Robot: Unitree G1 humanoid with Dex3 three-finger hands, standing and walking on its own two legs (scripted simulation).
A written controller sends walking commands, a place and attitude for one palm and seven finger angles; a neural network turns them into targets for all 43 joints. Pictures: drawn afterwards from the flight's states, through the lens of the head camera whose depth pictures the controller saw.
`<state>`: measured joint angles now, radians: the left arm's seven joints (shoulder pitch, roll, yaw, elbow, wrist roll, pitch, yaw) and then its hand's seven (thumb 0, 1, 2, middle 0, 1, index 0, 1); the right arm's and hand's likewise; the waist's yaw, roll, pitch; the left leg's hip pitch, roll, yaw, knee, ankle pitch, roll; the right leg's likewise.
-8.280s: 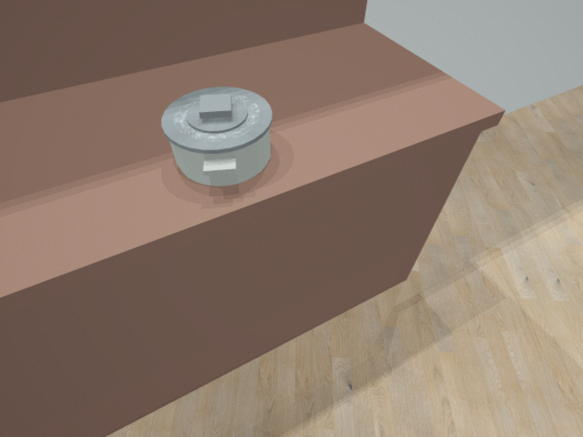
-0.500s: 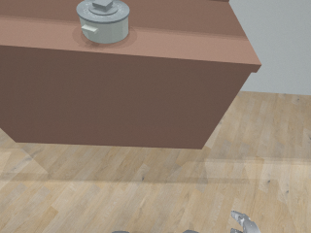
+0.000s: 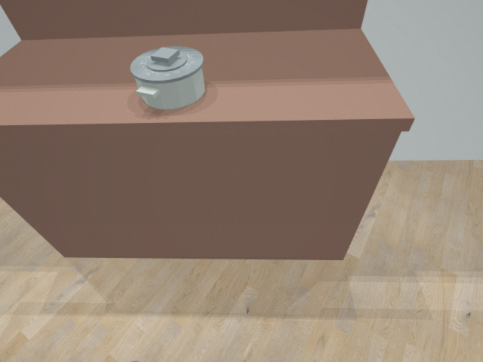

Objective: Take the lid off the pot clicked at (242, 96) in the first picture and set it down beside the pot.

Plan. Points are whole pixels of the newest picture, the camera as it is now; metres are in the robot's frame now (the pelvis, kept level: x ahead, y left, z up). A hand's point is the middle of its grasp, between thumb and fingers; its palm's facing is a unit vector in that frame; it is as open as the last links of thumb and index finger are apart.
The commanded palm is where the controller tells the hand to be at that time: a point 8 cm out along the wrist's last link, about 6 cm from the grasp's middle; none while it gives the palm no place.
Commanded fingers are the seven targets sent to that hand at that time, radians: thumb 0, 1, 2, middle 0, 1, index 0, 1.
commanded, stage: take the last steps up to it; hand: left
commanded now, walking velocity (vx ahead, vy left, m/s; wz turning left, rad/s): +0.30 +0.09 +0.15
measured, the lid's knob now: (165, 55) +0.80 +0.22 +0.14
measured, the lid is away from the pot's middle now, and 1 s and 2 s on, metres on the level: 0.00 0.00 0.00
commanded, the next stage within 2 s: come to a stop and stand still in 0.66 s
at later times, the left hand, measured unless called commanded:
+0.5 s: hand out of the picture +0.05 +0.21 -0.17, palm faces +0.19 -0.96 -0.19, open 7.4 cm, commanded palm none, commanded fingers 0.00 0.90 0.90 -0.20 -0.30 -0.20 -0.30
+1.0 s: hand (154, 251) +0.39 +0.24 -0.15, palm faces +0.05 -0.97 -0.24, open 7.3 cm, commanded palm none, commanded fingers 0.00 0.90 0.90 -0.20 -0.30 -0.20 -0.30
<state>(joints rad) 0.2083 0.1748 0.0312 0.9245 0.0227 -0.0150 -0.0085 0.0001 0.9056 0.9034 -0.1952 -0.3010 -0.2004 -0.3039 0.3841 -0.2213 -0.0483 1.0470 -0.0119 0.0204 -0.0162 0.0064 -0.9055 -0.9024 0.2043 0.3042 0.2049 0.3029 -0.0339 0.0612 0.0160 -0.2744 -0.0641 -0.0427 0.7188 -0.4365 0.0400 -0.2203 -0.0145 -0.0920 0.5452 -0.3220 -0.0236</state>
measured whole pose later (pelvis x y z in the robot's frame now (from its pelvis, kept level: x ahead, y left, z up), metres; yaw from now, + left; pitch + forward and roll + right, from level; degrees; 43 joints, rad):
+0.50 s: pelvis +0.18 +0.07 -0.02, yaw +4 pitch +1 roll +1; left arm 0.49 0.12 0.03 1.15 0.01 -0.03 0.02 0.00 0.90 0.90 -0.20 -0.30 -0.20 -0.30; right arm 0.11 -0.17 -0.03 0.96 -0.02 -0.06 0.01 0.00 -0.91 -0.90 0.20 0.30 0.20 0.30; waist 0.05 -0.01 0.09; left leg -0.41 -0.01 0.12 0.66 -0.27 0.06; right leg -0.13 -0.13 -0.06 0.93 -0.52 0.00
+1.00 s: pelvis +0.31 +0.06 +0.00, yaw +3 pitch -1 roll +2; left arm 0.15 0.13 0.01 0.96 0.02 -0.02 0.02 0.00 0.91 0.90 -0.19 -0.30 -0.20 -0.30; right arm 0.26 -0.17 -0.04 1.05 0.01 0.03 -0.04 0.00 -0.91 -0.90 0.20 0.30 0.20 0.30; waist -0.03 0.04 0.10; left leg -0.29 -0.02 0.03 0.92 -0.59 -0.02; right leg -0.38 -0.05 -0.09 0.59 -0.19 -0.05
